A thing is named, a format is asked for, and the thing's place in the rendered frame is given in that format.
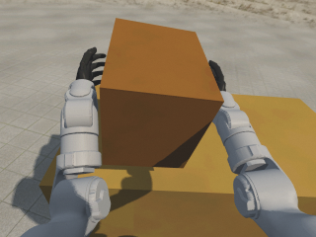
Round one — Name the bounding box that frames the robot right forearm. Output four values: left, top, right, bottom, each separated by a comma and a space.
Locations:
212, 91, 298, 204

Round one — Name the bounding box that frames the pedestal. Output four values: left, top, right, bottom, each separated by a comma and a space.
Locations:
39, 85, 316, 237

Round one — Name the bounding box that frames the robot left forearm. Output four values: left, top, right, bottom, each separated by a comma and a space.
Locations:
49, 79, 102, 217

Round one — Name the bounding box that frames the left robot upper arm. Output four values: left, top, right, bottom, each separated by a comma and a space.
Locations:
20, 176, 111, 237

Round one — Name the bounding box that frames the carton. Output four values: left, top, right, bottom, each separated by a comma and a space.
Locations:
99, 18, 224, 169

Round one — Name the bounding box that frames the right robot upper arm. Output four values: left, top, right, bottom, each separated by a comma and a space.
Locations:
233, 168, 316, 237

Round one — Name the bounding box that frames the right robot hand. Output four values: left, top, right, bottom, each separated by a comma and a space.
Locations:
208, 60, 226, 92

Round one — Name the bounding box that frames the left robot hand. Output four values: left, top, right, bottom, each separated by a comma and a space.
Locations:
76, 47, 106, 86

